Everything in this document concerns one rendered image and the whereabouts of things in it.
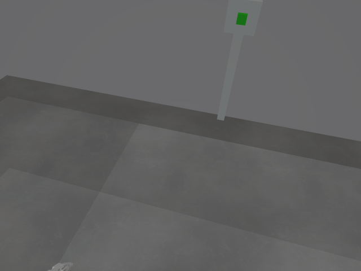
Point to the button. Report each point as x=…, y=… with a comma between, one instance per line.
x=241, y=18

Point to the panel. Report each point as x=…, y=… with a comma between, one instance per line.
x=253, y=9

